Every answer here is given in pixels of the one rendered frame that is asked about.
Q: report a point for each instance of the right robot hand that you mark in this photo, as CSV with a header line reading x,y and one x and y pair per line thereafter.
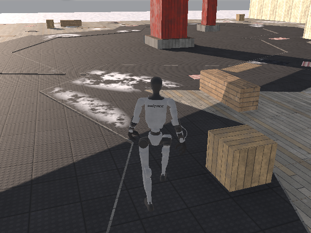
x,y
183,148

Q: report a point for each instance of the right robot shin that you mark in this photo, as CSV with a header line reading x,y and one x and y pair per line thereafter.
x,y
165,162

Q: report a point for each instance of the left robot hand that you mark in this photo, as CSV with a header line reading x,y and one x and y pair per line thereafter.
x,y
134,133

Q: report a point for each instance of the robot right foot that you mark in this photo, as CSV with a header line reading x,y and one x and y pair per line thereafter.
x,y
162,177

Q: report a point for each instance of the robot right forearm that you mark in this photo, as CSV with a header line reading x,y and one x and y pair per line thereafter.
x,y
179,132

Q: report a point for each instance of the robot left upper arm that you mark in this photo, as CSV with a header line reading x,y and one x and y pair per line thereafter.
x,y
138,108

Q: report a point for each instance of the robot left forearm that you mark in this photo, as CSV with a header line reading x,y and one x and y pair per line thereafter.
x,y
132,125

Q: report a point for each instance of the robot right upper arm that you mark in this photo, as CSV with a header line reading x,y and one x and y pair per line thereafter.
x,y
173,110

